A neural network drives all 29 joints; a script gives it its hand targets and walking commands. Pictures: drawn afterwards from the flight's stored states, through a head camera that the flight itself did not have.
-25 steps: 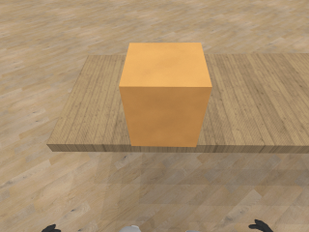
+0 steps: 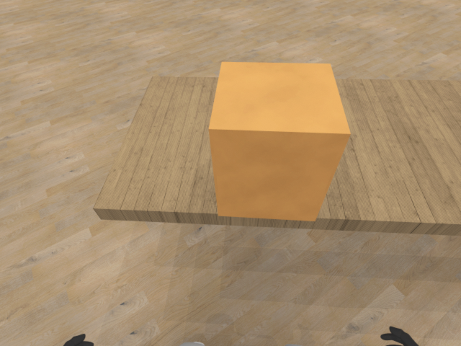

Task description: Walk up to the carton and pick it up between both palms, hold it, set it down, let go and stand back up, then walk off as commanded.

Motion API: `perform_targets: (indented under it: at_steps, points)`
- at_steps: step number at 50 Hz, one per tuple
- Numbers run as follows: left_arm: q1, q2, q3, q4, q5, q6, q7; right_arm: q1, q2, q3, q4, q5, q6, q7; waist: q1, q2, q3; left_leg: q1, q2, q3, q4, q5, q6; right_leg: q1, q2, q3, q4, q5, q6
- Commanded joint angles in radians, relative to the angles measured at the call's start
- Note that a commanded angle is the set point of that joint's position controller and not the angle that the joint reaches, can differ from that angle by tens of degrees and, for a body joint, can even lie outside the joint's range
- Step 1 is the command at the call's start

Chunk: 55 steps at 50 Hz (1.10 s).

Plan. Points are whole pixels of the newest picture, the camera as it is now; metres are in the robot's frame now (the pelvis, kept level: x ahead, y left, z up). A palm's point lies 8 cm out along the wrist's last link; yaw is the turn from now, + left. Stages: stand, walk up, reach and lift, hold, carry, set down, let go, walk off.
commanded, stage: walk up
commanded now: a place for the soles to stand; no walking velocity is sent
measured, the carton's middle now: (270, 145) +0.49 -0.07 +0.07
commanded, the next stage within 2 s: none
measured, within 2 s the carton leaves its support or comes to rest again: neither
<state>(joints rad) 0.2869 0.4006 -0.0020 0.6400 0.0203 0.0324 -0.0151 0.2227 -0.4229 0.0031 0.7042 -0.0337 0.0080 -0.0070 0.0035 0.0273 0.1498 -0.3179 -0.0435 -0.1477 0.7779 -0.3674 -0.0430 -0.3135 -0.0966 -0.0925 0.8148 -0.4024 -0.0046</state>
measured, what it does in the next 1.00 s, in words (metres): stands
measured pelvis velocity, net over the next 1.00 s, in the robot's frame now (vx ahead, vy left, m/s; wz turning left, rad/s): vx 0.04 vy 0.01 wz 0.04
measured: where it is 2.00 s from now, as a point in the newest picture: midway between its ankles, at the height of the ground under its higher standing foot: outside the picture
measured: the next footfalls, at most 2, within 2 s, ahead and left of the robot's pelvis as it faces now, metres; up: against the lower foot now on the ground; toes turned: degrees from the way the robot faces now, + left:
left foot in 1.52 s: +0.12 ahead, +0.15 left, +0.00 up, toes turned -5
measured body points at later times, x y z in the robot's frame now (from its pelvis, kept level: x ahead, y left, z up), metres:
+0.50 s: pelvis +0.00 -0.01 +0.00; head +0.03 -0.03 +0.45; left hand +0.10 +0.30 -0.08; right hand +0.13 -0.32 -0.10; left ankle +0.04 +0.16 -0.70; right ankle +0.03 -0.13 -0.71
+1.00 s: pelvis +0.04 +0.01 +0.00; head +0.05 +0.01 +0.44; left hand +0.11 +0.33 -0.10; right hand +0.16 -0.29 -0.10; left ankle +0.08 +0.17 -0.71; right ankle +0.02 -0.11 -0.69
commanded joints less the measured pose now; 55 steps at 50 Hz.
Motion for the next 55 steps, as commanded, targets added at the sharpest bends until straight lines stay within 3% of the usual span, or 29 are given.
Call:
perform_targets:
  at_steps: [1,3,5,6,8,10,12,15,18,19,21,22,24,26,28,30,31,32,33,35,36,37,42,44,45,46,47,48,55]
  points:
    - [-0.096,0.244,0.114,-0.051,-0.023,-0.005,0.003,0.009,-0.31,-0.094,-0.036,0.035,-0.047,-0.042,-0.004,0.076,-0.152,0.084,0.267,-0.483,-0.324,0.131,0.251,-0.069,0.047,0.128,-0.025,-0.159,-0.016]
    - [-0.073,0.239,0.118,-0.048,-0.012,-0.014,-0.001,-0.025,-0.305,-0.097,-0.052,0.034,-0.041,-0.049,0.015,0.039,-0.156,0.002,0.242,-0.399,-0.283,0.176,0.238,0.039,0.034,0.136,-0.124,-0.041,-0.041]
    - [-0.026,0.273,0.125,-0.038,-0.011,-0.032,0.003,-0.061,-0.277,-0.087,-0.049,0.043,-0.038,-0.042,0.054,-0.043,-0.178,-0.124,0.139,-0.199,-0.142,0.218,0.142,0.212,-0.076,0.207,-0.278,0.146,-0.082]
    - [0.011,0.289,0.123,-0.018,-0.009,-0.033,0.003,-0.061,-0.239,-0.08,-0.052,0.053,-0.041,-0.041,0.064,-0.162,-0.226,-0.132,0.05,-0.047,-0.002,0.155,0.085,0.278,-0.173,0.268,-0.371,0.183,-0.123]
    - [-0.032,0.285,0.121,-0.051,-0.009,-0.031,0.003,-0.069,-0.203,-0.078,-0.059,0.049,-0.023,-0.047,0.061,-0.193,-0.144,-0.139,0.012,0.103,0.151,-0.191,0.05,0.151,-0.335,0.379,-0.449,0.181,-0.229]
    - [-0.073,0.267,0.111,-0.065,-0.004,-0.026,0.004,-0.028,-0.199,-0.076,-0.049,0.049,-0.023,-0.044,0.033,-0.224,-0.138,-0.133,0.049,0.084,0.107,-0.241,0.061,0.179,-0.296,0.302,-0.386,0.308,-0.226]
    - [-0.118,0.243,0.094,-0.07,-0.019,-0.026,0.004,0.02,-0.215,-0.076,-0.023,0.053,-0.043,-0.045,-0.01,-0.171,-0.187,0.029,0.086,0.06,-0.139,0.116,0.071,0.133,-0.209,0.158,-0.273,0.417,-0.133]
    - [-0.089,0.256,0.104,-0.052,-0.03,-0.017,-0.005,0.004,-0.338,-0.106,-0.02,0.036,-0.049,-0.047,0.002,-0.015,-0.254,0.091,0.246,-0.366,-0.243,0.333,0.21,0.052,-0.001,0.1,-0.045,0.179,-0.017]
    - [-0.065,0.239,0.115,-0.051,-0.022,-0.009,0.0,-0.076,-0.298,-0.099,-0.039,0.034,-0.035,-0.045,0.031,0.041,-0.153,-0.032,0.23,-0.324,-0.264,0.126,0.218,0.066,0.009,0.134,-0.151,-0.042,-0.033]
    - [-0.031,0.268,0.122,-0.042,-0.01,-0.012,0.0,-0.073,-0.287,-0.09,-0.048,0.042,-0.033,-0.044,0.043,0.001,-0.167,-0.091,0.185,-0.268,-0.211,0.105,0.172,0.131,-0.037,0.188,-0.25,0.013,-0.054]
    - [-0.005,0.303,0.125,-0.015,-0.005,-0.03,0.0,-0.069,-0.224,-0.08,-0.042,0.057,-0.029,-0.04,0.069,-0.231,-0.169,-0.167,0.004,0.055,0.046,0.048,0.05,0.219,-0.217,0.292,-0.455,0.079,-0.139]
    - [-0.026,0.301,0.123,-0.034,-0.011,-0.029,0.001,-0.045,-0.212,-0.079,-0.048,0.05,-0.026,-0.045,0.054,-0.196,-0.172,-0.124,0.01,0.113,0.094,-0.112,0.049,0.15,-0.31,0.335,-0.473,0.08,-0.2]
    - [-0.091,0.274,0.116,-0.067,-0.005,-0.026,-0.005,-0.023,-0.22,-0.081,-0.039,0.05,-0.019,-0.036,0.033,-0.19,-0.124,-0.082,0.033,0.106,0.117,-0.208,0.064,0.074,-0.298,0.285,-0.435,0.117,-0.212]
    - [-0.18,0.247,0.087,-0.082,-0.014,-0.022,-0.006,0.069,-0.229,-0.086,-0.011,0.047,-0.04,-0.037,-0.042,-0.177,-0.171,0.107,0.08,0.052,-0.166,0.129,0.084,0.008,-0.183,0.138,-0.264,0.237,-0.102]
    - [-0.105,0.241,0.1,-0.061,-0.031,-0.014,-0.008,0.028,-0.341,-0.108,-0.03,0.041,-0.045,-0.041,-0.004,0.021,-0.236,0.131,0.241,-0.337,-0.278,0.299,0.18,-0.002,-0.008,0.075,-0.022,0.191,-0.006]
    - [-0.078,0.242,0.12,-0.067,-0.024,0.002,-0.004,-0.029,-0.324,-0.105,-0.032,0.03,-0.038,-0.051,0.005,0.049,-0.17,-0.002,0.304,-0.431,-0.32,0.088,0.284,0.022,0.04,0.114,-0.012,-0.134,-0.015]
    - [-0.049,0.239,0.12,-0.067,-0.021,-0.001,-0.006,-0.045,-0.312,-0.103,-0.044,0.033,-0.038,-0.05,0.023,0.026,-0.17,-0.044,0.286,-0.416,-0.325,0.03,0.272,0.06,0.044,0.123,-0.039,-0.115,-0.033]
    - [0.086,0.247,0.137,-0.066,0.001,-0.021,-0.01,0.005,-0.338,-0.136,-0.045,0.015,-0.026,-0.031,0.049,0.053,-0.227,-0.006,0.224,-0.331,-0.278,-0.31,0.265,0.095,0.045,0.116,-0.095,-0.241,-0.065]
    - [0.148,0.281,0.151,-0.051,0.014,-0.03,-0.008,-0.025,-0.29,-0.125,-0.073,0.019,-0.022,-0.021,0.069,-0.016,-0.201,-0.152,0.162,-0.274,-0.192,-0.437,0.224,0.192,-0.014,0.23,-0.224,-0.29,-0.09]
    - [0.209,0.341,0.164,-0.028,0.016,-0.043,0.002,-0.101,-0.168,-0.084,-0.109,0.035,-0.032,-0.02,0.164,-0.319,-0.096,-0.505,-0.061,0.102,0.21,-0.259,0.078,0.392,-0.317,0.553,-0.607,-0.46,-0.188]
    - [0.194,0.334,0.166,-0.041,0.023,-0.045,0.011,-0.124,-0.206,-0.098,-0.131,0.021,-0.036,-0.026,0.163,-0.186,-0.062,-0.492,-0.029,0.028,0.264,-0.247,0.081,0.309,-0.386,0.64,-0.612,-0.364,-0.251]
    - [0.156,0.327,0.157,-0.046,0.02,-0.047,0.013,-0.08,-0.224,-0.108,-0.114,0.027,-0.035,-0.026,0.125,-0.128,-0.032,-0.456,-0.003,0.009,0.276,-0.2,0.069,0.266,-0.34,0.562,-0.596,-0.347,-0.215]
    - [0.066,0.274,0.133,-0.075,0.015,-0.031,0.007,0.025,-0.189,-0.096,-0.081,0.027,-0.053,-0.01,0.066,-0.268,-0.205,-0.248,0.03,0.17,0.019,-0.108,0.062,0.367,-0.227,0.245,-0.358,0.16,-0.182]
    - [-0.044,0.27,0.123,-0.092,-0.003,-0.016,0.0,0.107,-0.187,-0.094,-0.038,0.04,-0.062,-0.019,-0.01,-0.204,-0.231,0.063,0.005,0.214,-0.207,0.102,0.065,0.179,-0.17,0.104,-0.187,0.203,-0.118]
    - [-0.023,0.233,0.112,-0.094,0.0,-0.02,-0.007,0.17,-0.221,-0.115,-0.016,0.037,-0.066,-0.029,-0.036,-0.102,-0.293,0.227,0.041,0.059,-0.273,0.153,0.089,0.072,-0.114,0.042,0.025,0.174,-0.069]
    - [0.005,0.186,0.099,-0.096,-0.002,-0.023,-0.015,0.192,-0.33,-0.145,-0.031,0.028,-0.066,-0.038,-0.049,0.099,-0.317,0.356,0.23,-0.362,-0.317,0.099,0.186,-0.164,-0.007,0.03,0.252,-0.004,-0.01]
    - [-0.044,0.205,0.11,-0.131,-0.003,-0.009,-0.014,0.218,-0.379,-0.155,-0.041,0.012,-0.056,-0.041,-0.065,0.083,-0.272,0.397,0.352,-0.631,-0.366,0.034,0.313,-0.353,0.071,0.099,0.295,-0.316,-0.003]
    - [-0.118,0.241,0.13,-0.156,-0.002,0.005,-0.004,0.234,-0.366,-0.15,-0.045,0.015,-0.052,-0.05,-0.1,0.018,-0.194,0.315,0.381,-0.668,-0.389,-0.042,0.36,-0.385,0.043,0.171,0.344,-0.352,-0.003]
    - [0.027,0.243,0.137,-0.109,0.002,-0.017,-0.015,0.012,-0.324,-0.147,-0.102,0.004,-0.046,-0.06,0.02,0.124,-0.088,0.092,0.304,-0.412,-0.272,0.188,0.283,-0.091,0.009,0.184,-0.013,-0.106,-0.027]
